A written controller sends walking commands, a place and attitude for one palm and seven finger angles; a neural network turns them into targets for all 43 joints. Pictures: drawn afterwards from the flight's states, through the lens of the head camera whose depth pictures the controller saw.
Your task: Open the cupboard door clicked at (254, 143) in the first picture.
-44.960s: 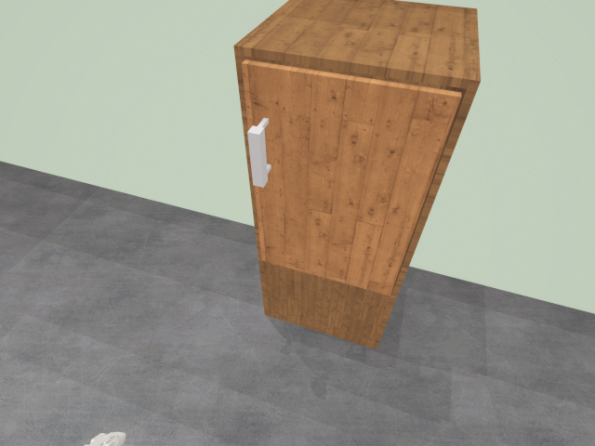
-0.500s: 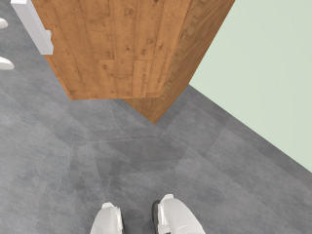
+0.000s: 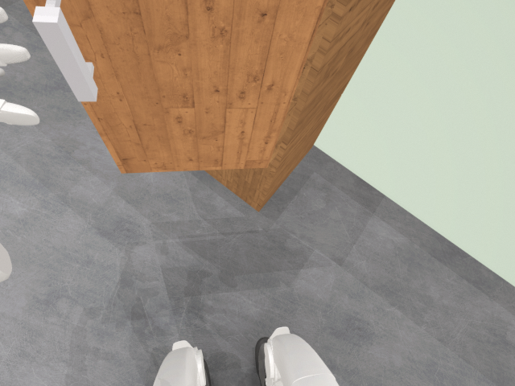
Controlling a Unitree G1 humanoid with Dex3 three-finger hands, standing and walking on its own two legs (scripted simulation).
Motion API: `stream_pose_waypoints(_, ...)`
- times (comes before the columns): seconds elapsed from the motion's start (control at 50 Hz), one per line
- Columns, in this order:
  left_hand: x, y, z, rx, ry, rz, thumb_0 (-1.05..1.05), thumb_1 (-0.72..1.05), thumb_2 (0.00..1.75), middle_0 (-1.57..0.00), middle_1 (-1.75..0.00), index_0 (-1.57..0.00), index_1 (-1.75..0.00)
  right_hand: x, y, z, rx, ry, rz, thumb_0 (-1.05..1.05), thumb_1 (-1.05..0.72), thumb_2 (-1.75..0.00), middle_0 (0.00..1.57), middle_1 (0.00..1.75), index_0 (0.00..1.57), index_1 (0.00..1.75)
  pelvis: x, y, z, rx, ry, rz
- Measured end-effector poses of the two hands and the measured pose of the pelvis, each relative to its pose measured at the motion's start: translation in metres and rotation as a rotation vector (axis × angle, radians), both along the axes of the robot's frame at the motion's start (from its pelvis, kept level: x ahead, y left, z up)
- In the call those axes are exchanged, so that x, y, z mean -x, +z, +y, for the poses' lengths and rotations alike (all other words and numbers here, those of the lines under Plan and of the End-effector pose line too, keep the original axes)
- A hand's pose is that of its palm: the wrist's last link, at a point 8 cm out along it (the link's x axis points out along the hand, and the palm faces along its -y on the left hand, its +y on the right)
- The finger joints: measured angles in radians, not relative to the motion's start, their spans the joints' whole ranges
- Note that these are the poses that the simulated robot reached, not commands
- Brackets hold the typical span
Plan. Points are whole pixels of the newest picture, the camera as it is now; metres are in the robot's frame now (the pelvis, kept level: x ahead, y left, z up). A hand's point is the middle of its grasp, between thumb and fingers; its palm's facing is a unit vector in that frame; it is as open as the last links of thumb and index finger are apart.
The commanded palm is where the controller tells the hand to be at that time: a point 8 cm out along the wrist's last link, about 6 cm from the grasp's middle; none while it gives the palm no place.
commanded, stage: move the hooked fingers beside the handle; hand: left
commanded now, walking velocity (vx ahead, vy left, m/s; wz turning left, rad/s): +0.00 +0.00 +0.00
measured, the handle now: (72, 48) +0.58 +0.20 +0.09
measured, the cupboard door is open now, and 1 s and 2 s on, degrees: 44 44 42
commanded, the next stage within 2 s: slide the fingers in behind the handle in 0.08 s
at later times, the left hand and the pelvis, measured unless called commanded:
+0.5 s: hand (29, 70) +0.54 +0.24 +0.10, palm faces +0.00 -1.00 +0.00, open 14.0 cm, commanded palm +0.52 +0.27 +0.09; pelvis +0.01 -0.01 +0.00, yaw +1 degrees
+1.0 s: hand (41, 76) +0.53 +0.23 +0.09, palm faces +0.04 -1.00 +0.00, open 14.7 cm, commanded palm +0.52 +0.24 +0.09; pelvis +0.01 -0.01 +0.00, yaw +2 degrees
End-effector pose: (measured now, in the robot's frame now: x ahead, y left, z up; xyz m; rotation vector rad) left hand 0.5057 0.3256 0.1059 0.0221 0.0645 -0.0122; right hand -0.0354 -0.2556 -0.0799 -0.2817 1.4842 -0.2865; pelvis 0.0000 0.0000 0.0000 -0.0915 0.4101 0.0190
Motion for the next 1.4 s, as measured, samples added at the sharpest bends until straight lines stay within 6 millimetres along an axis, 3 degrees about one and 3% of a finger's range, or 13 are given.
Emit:
stream_pose_waypoints(0.2,-0.008,-0.011,-0.009,0.029,-0.010,-0.030,-0.01,-0.50,0.30,-0.30,-1.20,-0.29,-1.20,-0.014,0.001,-0.008,0.031,0.022,-0.015,0.00,-0.90,-0.89,0.20,0.30,0.21,0.30,-0.003,-0.003,0.000,0.003,0.005,0.014)
stream_pose_waypoints(0.52,-0.010,-0.009,-0.028,0.014,0.018,-0.013,-0.01,-0.50,0.30,-0.30,-1.20,-0.29,-1.21,-0.012,0.000,-0.009,-0.002,0.005,-0.002,0.00,-0.90,-0.89,0.20,0.30,0.20,0.30,-0.008,0.001,-0.007,-0.004,0.008,0.002)
stream_pose_waypoints(0.96,0.000,-0.010,-0.041,0.019,0.052,-0.023,-0.01,-0.50,0.30,-0.30,-1.20,-0.15,-1.17,-0.023,-0.003,-0.024,-0.003,0.050,-0.013,0.00,-0.90,-0.89,0.20,0.30,0.20,0.30,-0.008,0.002,-0.015,-0.011,0.031,-0.010)
stream_pose_waypoints(1.24,-0.001,-0.010,-0.051,0.010,0.069,-0.026,-0.01,-0.50,0.30,-0.30,-1.20,-0.07,-1.16,-0.031,-0.009,-0.019,-0.028,0.087,-0.016,0.00,-0.90,-0.89,0.20,0.30,0.20,0.30,-0.007,0.001,-0.014,-0.011,0.054,-0.005)
stream_pose_waypoints(1.36,-0.010,-0.014,-0.091,-0.005,-0.061,-0.013,-0.01,-0.50,0.30,-0.29,-1.20,-0.15,-1.18,-0.032,-0.011,-0.016,-0.038,0.079,-0.025,0.00,-0.90,-0.89,0.20,0.30,0.20,0.30,-0.008,0.001,-0.013,-0.011,0.052,-0.006)
stream_pose_waypoints(1.4,-0.014,-0.016,-0.092,0.048,-0.007,-0.014,-0.01,-0.50,0.30,-0.28,-1.20,-0.19,-1.19,-0.031,-0.011,-0.016,-0.035,0.065,-0.044,0.00,-0.90,-0.89,0.20,0.30,0.20,0.30,-0.009,0.001,-0.013,-0.014,0.042,-0.005)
